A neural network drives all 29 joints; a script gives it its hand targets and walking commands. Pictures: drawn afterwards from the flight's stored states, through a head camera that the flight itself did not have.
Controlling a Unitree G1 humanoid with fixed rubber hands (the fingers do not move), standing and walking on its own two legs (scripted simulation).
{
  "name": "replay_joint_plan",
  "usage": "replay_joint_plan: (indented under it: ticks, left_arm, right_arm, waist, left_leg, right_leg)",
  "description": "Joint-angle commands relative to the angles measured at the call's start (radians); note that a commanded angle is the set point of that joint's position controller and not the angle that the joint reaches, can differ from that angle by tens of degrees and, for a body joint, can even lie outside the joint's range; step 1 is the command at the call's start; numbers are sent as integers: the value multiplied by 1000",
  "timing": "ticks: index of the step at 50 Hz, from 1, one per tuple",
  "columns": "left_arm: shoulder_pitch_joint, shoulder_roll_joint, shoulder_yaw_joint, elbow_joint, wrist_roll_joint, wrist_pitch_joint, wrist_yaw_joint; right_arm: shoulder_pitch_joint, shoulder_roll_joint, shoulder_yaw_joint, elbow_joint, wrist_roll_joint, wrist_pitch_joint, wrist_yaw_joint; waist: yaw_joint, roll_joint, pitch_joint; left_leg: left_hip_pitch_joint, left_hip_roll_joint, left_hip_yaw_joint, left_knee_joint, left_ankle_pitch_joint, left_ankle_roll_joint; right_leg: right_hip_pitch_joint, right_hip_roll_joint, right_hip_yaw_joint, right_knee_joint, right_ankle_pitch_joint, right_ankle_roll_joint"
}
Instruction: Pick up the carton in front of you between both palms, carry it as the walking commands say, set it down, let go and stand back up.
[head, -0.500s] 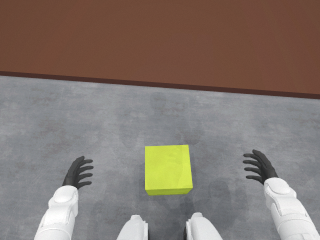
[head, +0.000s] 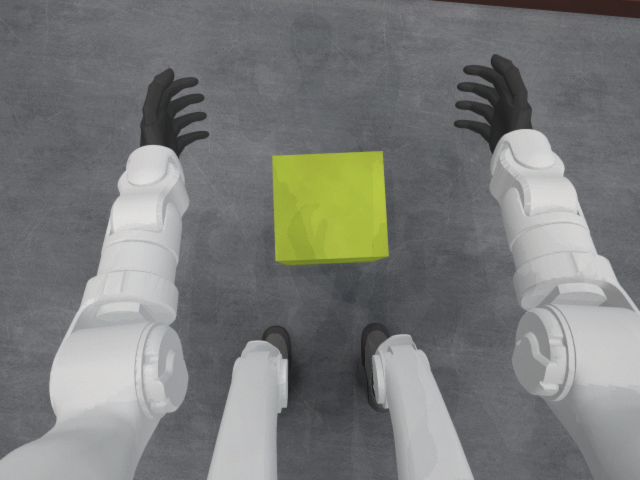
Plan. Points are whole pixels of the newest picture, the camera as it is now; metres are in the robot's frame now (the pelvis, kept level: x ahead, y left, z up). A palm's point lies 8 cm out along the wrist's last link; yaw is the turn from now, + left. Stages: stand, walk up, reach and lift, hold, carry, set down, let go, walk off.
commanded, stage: reach and lift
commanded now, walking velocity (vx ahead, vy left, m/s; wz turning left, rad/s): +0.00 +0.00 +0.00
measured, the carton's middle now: (328, 216) +0.48 -0.01 -0.51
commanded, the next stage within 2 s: none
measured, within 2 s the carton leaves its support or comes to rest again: leaves its support in 1.60 s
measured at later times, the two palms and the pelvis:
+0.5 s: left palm (217, 203) +0.48 +0.19 -0.34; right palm (441, 195) +0.48 -0.20 -0.34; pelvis -0.01 +0.01 -0.18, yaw +0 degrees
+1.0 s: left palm (234, 206) +0.50 +0.18 -0.45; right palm (414, 201) +0.49 -0.19 -0.46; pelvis -0.03 +0.01 -0.27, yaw +0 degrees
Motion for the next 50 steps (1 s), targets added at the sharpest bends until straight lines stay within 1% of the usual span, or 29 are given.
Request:
replay_joint_plan:
  ticks: [1, 5, 9, 12, 15, 17, 20, 22, 25, 28, 30, 33, 36, 38, 41, 43, 44, 45, 48, 50]
  left_arm:
    - [-151, 84, 46, -70, 37, -42, -3]
    - [-119, 60, 61, -61, 53, -74, -3]
    - [-87, 59, 36, -46, 27, -96, 7]
    - [-87, 72, -8, -68, -17, -107, 21]
    - [-98, 93, -59, -116, -70, -116, 40]
    - [-111, 112, -88, -148, -104, -115, 51]
    - [-147, 138, -122, -191, -145, -107, 68]
    - [-180, 154, -138, -205, -164, -97, 78]
    - [-235, 169, -152, -173, -184, -77, 85]
    - [-288, 168, -155, -97, -191, -67, 84]
    - [-323, 169, -153, -40, -190, -70, 81]
    - [-379, 187, -151, 35, -190, -84, 78]
    - [-429, 207, -162, 89, -203, -102, 78]
    - [-459, 218, -178, 104, -219, -114, 79]
    - [-490, 233, -208, 96, -253, -131, 83]
    - [-515, 250, -227, 80, -272, -139, 86]
    - [-523, 250, -232, 74, -276, -140, 87]
    - [-526, 233, -244, 70, -287, -140, 86]
    - [-518, 220, -269, 81, -304, -136, 79]
    - [-492, 214, -271, 81, -302, -136, 79]
  right_arm:
    - [-160, -80, -37, -66, -32, -41, 4]
    - [-129, -50, -50, -60, -47, -74, 4]
    - [-95, -49, -40, -54, -31, -95, -9]
    - [-99, -75, -2, -76, 11, -110, -23]
    - [-105, -109, 49, -116, 66, -121, -39]
    - [-114, -135, 79, -142, 103, -121, -48]
    - [-149, -170, 114, -177, 151, -114, -59]
    - [-184, -189, 128, -190, 175, -105, -64]
    - [-242, -207, 136, -158, 193, -87, -68]
    - [-292, -205, 144, -77, 202, -79, -70]
    - [-329, -202, 151, -17, 205, -83, -70]
    - [-391, -209, 164, 62, 209, -95, -73]
    - [-448, -224, 181, 115, 220, -111, -78]
    - [-480, -236, 195, 128, 231, -123, -83]
    - [-512, -252, 218, 113, 251, -139, -92]
    - [-539, -258, 225, 76, 268, -144, -100]
    - [-547, -259, 226, 65, 274, -145, -103]
    - [-549, -252, 233, 57, 278, -146, -105]
    - [-517, -229, 239, 69, 277, -143, -110]
    - [-489, -219, 234, 69, 271, -142, -112]
  waist:
    - [1, -16, -912]
    - [3, -22, -884]
    - [-6, -21, -881]
    - [-13, -16, -964]
    - [-16, -2, -1084]
    - [-16, 6, -1150]
    - [-13, 6, -1198]
    - [-13, 6, -1204]
    - [-15, 4, -1129]
    - [-16, 5, -1002]
    - [-11, 4, -921]
    - [-3, 0, -834]
    - [0, -6, -801]
    - [-1, -8, -811]
    - [-5, -11, -880]
    - [-15, -8, -906]
    - [-10, 2, -907]
    - [-8, 0, -906]
    - [-26, -9, -902]
    - [-25, -5, -921]
  left_leg:
    - [383, -65, 75, -54, 127, -15]
    - [239, -66, 73, 62, 155, -15]
    - [110, -67, 70, 202, 183, -20]
    - [86, -67, 65, 313, 238, -25]
    - [116, -65, 62, 421, 312, -28]
    - [134, -64, 65, 484, 331, -30]
    - [132, -64, 71, 562, 305, -33]
    - [120, -61, 76, 601, 257, -34]
    - [50, -53, 81, 642, 131, -34]
    - [-35, -41, 80, 674, 7, -29]
    - [-88, -33, 76, 699, -47, -25]
    - [-147, -23, 72, 739, -85, -22]
    - [-170, -16, 69, 780, -80, -21]
    - [-166, -14, 68, 809, -58, -22]
    - [-137, -12, 71, 848, -7, -23]
    - [-123, -12, 70, 867, 10, -17]
    - [-127, -14, 74, 875, 17, -17]
    - [-136, -18, 76, 880, 30, -17]
    - [-148, -23, 80, 896, 57, -19]
    - [-134, -28, 82, 897, 75, -21]
  right_leg:
    - [476, 46, -36, -78, 171, 40]
    - [335, 47, -31, 36, 210, 39]
    - [185, 47, -34, 179, 228, 41]
    - [129, 45, -39, 290, 271, 45]
    - [108, 43, -43, 394, 329, 46]
    - [96, 43, -49, 453, 341, 45]
    - [74, 42, -61, 528, 306, 43]
    - [51, 41, -70, 567, 257, 41]
    - [-6, 34, -77, 608, 142, 38]
    - [-88, 22, -71, 636, 20, 36]
    - [-134, 15, -62, 660, -34, 35]
    - [-169, 7, -50, 701, -71, 34]
    - [-178, 1, -42, 743, -66, 33]
    - [-167, -2, -40, 771, -42, 32]
    - [-118, -3, -41, 810, 17, 31]
    - [-113, -2, -42, 827, 43, 30]
    - [-106, -1, -38, 834, 51, 28]
    - [-92, 2, -38, 841, 67, 27]
    - [-56, 7, -42, 854, 115, 29]
    - [-44, 11, -46, 856, 133, 30]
